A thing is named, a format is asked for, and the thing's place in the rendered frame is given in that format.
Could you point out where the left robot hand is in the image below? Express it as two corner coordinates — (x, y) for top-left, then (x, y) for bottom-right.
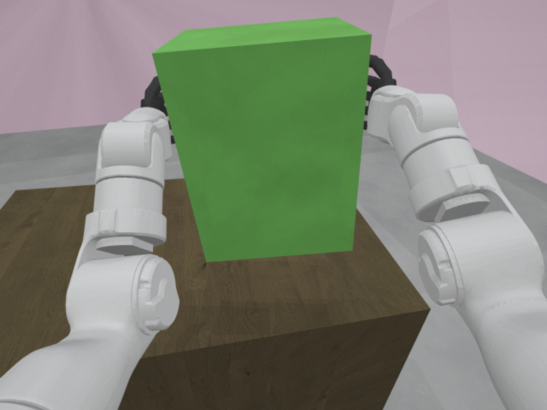
(141, 76), (175, 144)

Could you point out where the robot left upper arm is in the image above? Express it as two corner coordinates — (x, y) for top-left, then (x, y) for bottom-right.
(0, 254), (179, 410)

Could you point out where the pedestal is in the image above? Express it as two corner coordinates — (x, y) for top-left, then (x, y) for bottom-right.
(0, 179), (431, 410)

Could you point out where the robot left forearm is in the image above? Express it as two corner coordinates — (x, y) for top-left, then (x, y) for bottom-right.
(66, 107), (173, 323)

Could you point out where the robot right forearm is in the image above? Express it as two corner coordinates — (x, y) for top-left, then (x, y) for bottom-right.
(367, 85), (544, 285)

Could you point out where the robot right upper arm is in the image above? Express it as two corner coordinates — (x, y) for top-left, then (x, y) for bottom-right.
(418, 210), (547, 410)

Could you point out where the carton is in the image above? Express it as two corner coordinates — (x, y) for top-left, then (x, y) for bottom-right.
(152, 17), (372, 262)

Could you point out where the right robot hand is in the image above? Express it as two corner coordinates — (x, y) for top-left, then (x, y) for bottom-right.
(363, 55), (397, 130)

